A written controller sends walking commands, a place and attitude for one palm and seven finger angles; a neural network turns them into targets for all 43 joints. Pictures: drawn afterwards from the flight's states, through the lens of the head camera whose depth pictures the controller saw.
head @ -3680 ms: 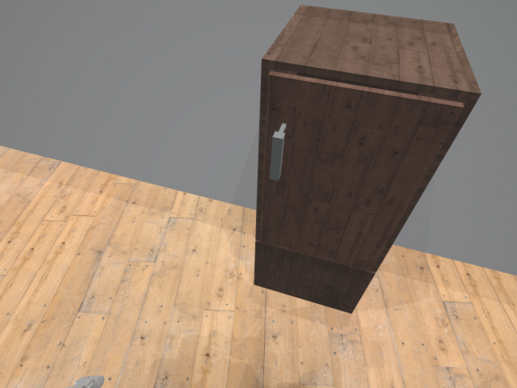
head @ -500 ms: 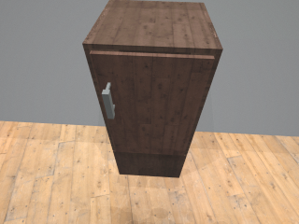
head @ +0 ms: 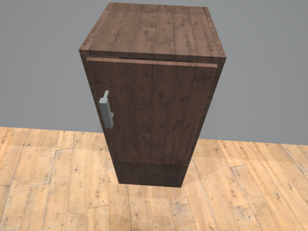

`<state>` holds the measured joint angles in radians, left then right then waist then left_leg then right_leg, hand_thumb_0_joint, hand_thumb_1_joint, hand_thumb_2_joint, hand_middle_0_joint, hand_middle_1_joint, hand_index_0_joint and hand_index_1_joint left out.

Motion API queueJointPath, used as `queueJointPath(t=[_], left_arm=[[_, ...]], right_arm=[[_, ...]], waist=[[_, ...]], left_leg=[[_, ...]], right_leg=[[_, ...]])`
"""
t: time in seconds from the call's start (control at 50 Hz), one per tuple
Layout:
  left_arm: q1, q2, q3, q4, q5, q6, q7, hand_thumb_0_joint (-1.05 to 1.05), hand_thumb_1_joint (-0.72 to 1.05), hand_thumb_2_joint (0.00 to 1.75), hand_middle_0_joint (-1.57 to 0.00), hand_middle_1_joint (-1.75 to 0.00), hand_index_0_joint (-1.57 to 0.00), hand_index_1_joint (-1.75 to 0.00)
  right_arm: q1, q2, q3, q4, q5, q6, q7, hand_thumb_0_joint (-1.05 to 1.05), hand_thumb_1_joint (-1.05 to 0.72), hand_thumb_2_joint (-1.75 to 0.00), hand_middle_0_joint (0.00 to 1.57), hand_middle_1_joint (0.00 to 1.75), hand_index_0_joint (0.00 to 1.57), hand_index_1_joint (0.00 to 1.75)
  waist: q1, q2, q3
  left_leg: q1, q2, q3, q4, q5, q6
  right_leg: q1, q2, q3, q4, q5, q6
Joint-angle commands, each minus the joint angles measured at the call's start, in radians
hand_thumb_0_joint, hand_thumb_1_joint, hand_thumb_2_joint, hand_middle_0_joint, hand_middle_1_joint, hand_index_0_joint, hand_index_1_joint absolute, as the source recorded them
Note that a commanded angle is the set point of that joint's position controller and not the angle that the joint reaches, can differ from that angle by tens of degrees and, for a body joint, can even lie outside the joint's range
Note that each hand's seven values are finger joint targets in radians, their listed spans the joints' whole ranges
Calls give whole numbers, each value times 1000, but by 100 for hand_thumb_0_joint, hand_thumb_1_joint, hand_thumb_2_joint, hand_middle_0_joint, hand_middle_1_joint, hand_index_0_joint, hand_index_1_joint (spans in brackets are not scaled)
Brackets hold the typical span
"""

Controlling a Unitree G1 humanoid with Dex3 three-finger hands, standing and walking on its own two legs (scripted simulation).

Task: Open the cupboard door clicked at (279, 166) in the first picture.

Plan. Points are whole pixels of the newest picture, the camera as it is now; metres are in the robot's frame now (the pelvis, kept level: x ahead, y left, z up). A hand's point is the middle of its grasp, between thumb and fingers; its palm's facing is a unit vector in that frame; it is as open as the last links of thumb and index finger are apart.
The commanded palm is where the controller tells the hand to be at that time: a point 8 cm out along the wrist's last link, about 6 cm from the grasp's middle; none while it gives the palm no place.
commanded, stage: look again from close up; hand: left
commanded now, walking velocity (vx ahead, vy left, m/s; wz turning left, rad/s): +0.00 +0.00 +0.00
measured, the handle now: (108, 109) +0.48 +0.19 +0.01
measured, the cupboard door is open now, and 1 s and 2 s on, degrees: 0 0 0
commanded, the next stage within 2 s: shuffle to correct the standing spot in 0.16 s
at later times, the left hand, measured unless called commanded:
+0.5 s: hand out of the picture +0.02 +0.18 -0.17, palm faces +0.02 -0.97 -0.23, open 7.4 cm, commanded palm none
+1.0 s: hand out of the picture -0.04 +0.17 -0.18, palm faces +0.05 -0.99 -0.16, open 7.4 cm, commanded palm none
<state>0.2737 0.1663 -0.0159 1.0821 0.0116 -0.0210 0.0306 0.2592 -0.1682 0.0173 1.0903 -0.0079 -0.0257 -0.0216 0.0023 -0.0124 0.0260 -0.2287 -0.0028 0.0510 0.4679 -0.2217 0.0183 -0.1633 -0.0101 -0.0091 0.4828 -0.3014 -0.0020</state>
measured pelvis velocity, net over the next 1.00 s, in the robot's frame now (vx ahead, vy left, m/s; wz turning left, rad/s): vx -0.06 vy -0.01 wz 0.01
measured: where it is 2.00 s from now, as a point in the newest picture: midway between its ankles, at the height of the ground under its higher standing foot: outside the picture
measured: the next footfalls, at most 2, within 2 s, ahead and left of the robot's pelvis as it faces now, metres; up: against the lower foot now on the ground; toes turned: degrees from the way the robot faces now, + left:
left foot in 0.88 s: -0.04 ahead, +0.09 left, +0.00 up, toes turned +2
right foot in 1.18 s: -0.03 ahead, -0.13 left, +0.00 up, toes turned -2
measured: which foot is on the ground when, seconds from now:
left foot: down 0.00-0.64, up 0.66-0.86, down 0.88-1.00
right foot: down 0.00-0.90, up 0.92-1.00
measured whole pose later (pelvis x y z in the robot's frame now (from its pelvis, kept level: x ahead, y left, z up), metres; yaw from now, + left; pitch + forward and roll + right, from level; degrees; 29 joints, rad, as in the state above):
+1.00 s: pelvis -0.06 -0.01 +0.00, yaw +1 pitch +0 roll +0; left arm 0.28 0.19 0.03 1.02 0.03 0.03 0.01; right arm 0.33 -0.13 0.00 1.06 -0.03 -0.01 -0.02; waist 0.01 -0.05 -0.01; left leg -0.15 -0.01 0.04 0.45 -0.30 0.03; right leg -0.34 0.00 -0.03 0.70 -0.40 -0.03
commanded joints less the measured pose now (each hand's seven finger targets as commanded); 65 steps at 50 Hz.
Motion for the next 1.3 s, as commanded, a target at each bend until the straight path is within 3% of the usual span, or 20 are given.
queueJointPath(t=[0.0, 0.24, 0.32, 0.5, 0.56, 0.62, 0.64, 0.68, 0.7, 0.78, 0.84, 0.88, 0.9, 1.0, 1.1, 1.16, 1.18, 1.2, 1.24, 1.28], left_arm=[[63, 120, 26, -29, 4, -12, 9, 0, 90, 90, -20, -30, -20, -30], [40, 129, 26, -20, 3, -6, 6, 0, 90, 90, -20, -30, -20, -30], [47, 125, 34, -43, 2, 6, 13, 0, 90, 90, -20, -30, -20, -30], [48, 127, 62, -106, 7, 36, 11, 0, 90, 90, -20, -30, -20, -30], [45, 136, 72, -132, 10, 45, 6, 0, 90, 90, -20, -30, -20, -30], [11, 191, 84, -159, 16, 45, 6, 0, 90, 90, -20, -30, -20, -30], [0, 194, 82, -173, 17, 44, 9, 0, 90, 90, -20, -30, -20, -30], [-43, 175, 77, -191, 24, 42, 13, 0, 90, 90, -20, -30, -20, -30], [-57, 175, 75, -195, 24, 37, 14, 0, 90, 90, -20, -30, -20, -30], [3, 194, 86, -171, 22, 22, 7, 0, 90, 90, -20, -30, -20, -30], [-12, 152, 77, -154, 11, 28, 3, 0, 90, 90, -20, -30, -20, -30], [-5, 79, 62, -164, 7, 26, -8, 0, 90, 90, -20, -30, -20, -30], [-26, 74, 56, -162, 16, 22, -9, 0, 90, 90, -20, -30, -20, -30], [-32, 33, 50, -115, 18, 15, -27, 0, 90, 90, -20, -30, -20, -30], [-12, 15, 48, -81, 2, 8, -20, 0, 90, 90, -20, -30, -20, -30], [102, 59, 54, -24, -2, -6, -6, 0, 90, 90, -20, -30, -20, -30], [182, 106, 45, 28, 8, -12, 39, 0, 90, 90, -20, -30, -20, -30], [146, 155, 43, 3, 12, -27, 29, 0, 90, 90, -20, -30, -20, -30], [119, 90, 36, -1, 2, -38, 31, 0, 90, 90, -20, -30, -20, -30], [91, 85, 29, -19, -1, -33, 29, 0, 90, 90, -20, -30, -20, -30]], right_arm=[[26, -105, -24, -26, -2, -13, -5, 0, -90, -90, 20, 30, 20, 30], [-3, -122, -23, -12, -2, -9, -6, 0, -90, -90, 20, 30, 20, 30], [-4, -110, -31, -30, -1, -5, -12, 0, -90, -90, 20, 30, 20, 30], [-32, -151, -74, -96, -8, 33, -20, 0, -90, -90, 20, 30, 20, 30], [-58, -152, -84, -126, -10, 47, -18, 0, -90, -90, 20, 30, 20, 30], [-44, -88, -81, -144, -9, 63, -8, 0, -90, -90, 20, 30, 20, 30], [-63, -75, -82, -147, -11, 70, -5, 0, -90, -90, 20, 30, 20, 30], [-53, -73, -84, -139, -14, 72, 6, 0, -90, -90, 20, 30, 20, 30], [-23, -67, -80, -132, -12, 64, 13, 0, -90, -90, 20, 30, 20, 30], [-5, -62, -63, -118, -12, 33, 20, 0, -90, -90, 20, 30, 20, 30], [116, -40, -45, -63, -11, 15, 13, 0, -90, -90, 20, 30, 20, 30], [134, -120, -54, -66, -24, 12, 3, 0, -90, -90, 20, 30, 20, 30], [109, -126, -54, -72, -23, 11, 0, 0, -90, -90, 20, 30, 20, 30], [116, -81, -36, -54, -21, -8, -20, 0, -90, -90, 20, 30, 20, 30], [168, -74, -35, -10, -19, -11, -31, 0, -90, -90, 20, 30, 20, 30], [154, -36, -29, -10, -2, -17, -28, 0, -90, -90, 20, 30, 20, 30], [-4, -75, -37, -75, 13, -26, -15, 0, -90, -90, 20, 30, 20, 30], [52, -24, -24, -116, 10, -17, -10, 0, -90, -90, 20, 30, 20, 30], [133, -6, -33, -64, 2, -1, -10, 0, -90, -90, 20, 30, 20, 30], [136, -11, -31, -53, 2, 7, -9, 0, -90, -90, 20, 30, 20, 30]], waist=[[4, 12, 19], [2, 15, 21], [6, 27, -8], [11, 72, -52], [15, 28, -53], [4, -179, -49], [23, -201, -31], [14, -155, 6], [-3, -147, 13], [28, -113, -9], [-10, -29, 7], [-5, 225, 32], [-5, 269, 56], [-4, 107, 106], [-8, 125, 40], [27, 2, -46], [64, -36, 23], [-2, -73, -24], [-22, -234, -182], [-26, -147, -150]], left_leg=[[37, 97, -93, -77, 160, 23], [57, 105, -94, -97, 160, 17], [82, 120, -89, -64, 355, 15], [67, 194, -123, -20, 465, 63], [-17, 173, -109, 24, 298, 49], [-78, 13, -3, 249, -57, -17], [-94, -15, -16, 406, -256, -24], [-144, 3, -81, 551, -252, -14], [-130, 11, -66, 520, -228, -14], [-62, 6, -17, 174, -199, -11], [144, 14, -41, -112, -121, 6], [79, 222, -295, -262, -226, 91], [21, 279, -359, -302, -242, 134], [25, 241, -243, -257, 81, 147], [107, 213, -179, -142, 405, 120], [-33, 127, -89, -32, 230, 33], [-47, 87, -30, 129, 120, -14], [-88, 38, -12, 151, -18, -29], [-57, 40, -25, 136, -166, -7], [-10, 35, -19, 91, -124, -12]], right_leg=[[-35, -90, 81, -99, 193, -34], [-26, -90, 78, -119, 186, -29], [-26, -95, 77, -60, 328, -25], [-86, -56, 44, 78, 258, -22], [-91, -77, 92, 67, 270, -40], [-143, -241, 274, -93, 272, -140], [-205, -302, 328, -170, 223, -203], [-256, -277, 307, -215, 10, -219], [-258, -259, 294, -221, -55, -206], [-146, -217, 285, -215, -143, -172], [-252, -118, 182, -129, -242, -92], [-286, 7, 17, 103, -163, -40], [-277, 8, -36, 171, -159, -27], [-266, -10, -29, 295, -122, -24], [-139, -11, -55, 46, -41, -13], [144, -113, 73, -75, 330, -37], [22, -167, 121, -81, 745, -27], [117, -233, 111, -54, 1007, -57], [202, -218, 93, -4, 997, -88], [143, -203, 86, -21, 840, -94]])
